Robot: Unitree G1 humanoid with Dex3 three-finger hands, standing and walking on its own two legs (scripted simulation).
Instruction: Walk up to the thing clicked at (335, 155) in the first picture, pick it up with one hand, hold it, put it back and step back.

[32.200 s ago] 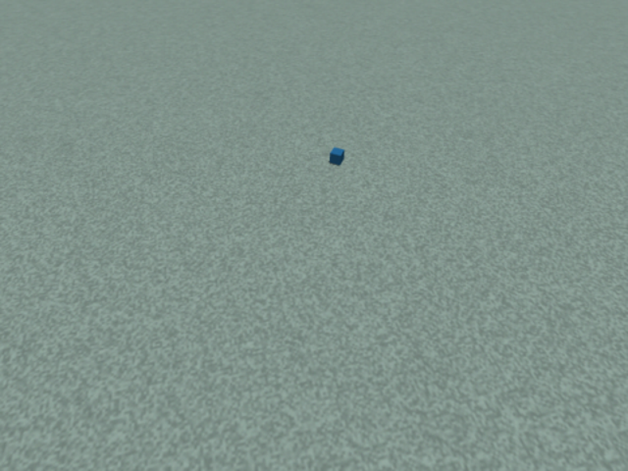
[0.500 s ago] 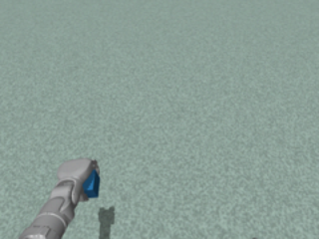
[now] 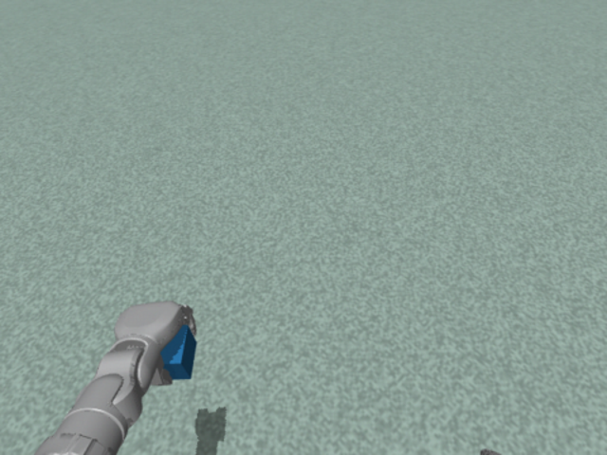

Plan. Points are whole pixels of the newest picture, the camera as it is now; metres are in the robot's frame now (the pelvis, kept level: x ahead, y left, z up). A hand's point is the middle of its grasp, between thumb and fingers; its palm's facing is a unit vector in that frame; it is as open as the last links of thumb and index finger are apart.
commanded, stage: hold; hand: left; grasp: from above
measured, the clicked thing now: (169, 352) +0.31 +0.22 -0.08
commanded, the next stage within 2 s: crouch in 1.32 s
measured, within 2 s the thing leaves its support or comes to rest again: neither
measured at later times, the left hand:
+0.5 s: hand (160, 365) +0.28 +0.21 -0.04, palm faces -0.44 -0.06 -0.90, open 9.1 cm
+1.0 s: hand (158, 369) +0.27 +0.21 -0.02, palm faces -0.44 -0.07 -0.90, open 9.1 cm
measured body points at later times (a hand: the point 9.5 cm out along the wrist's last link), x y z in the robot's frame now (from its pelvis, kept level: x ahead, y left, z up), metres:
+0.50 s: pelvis -0.01 -0.01 +0.01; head -0.01 -0.03 +0.46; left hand +0.30 +0.21 +0.02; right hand +0.12 -0.27 -0.11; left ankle +0.00 +0.12 -0.72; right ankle +0.00 -0.14 -0.72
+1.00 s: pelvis -0.02 -0.01 +0.01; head -0.01 -0.04 +0.46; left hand +0.29 +0.21 +0.03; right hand +0.13 -0.26 -0.10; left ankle +0.00 +0.12 -0.72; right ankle +0.00 -0.14 -0.72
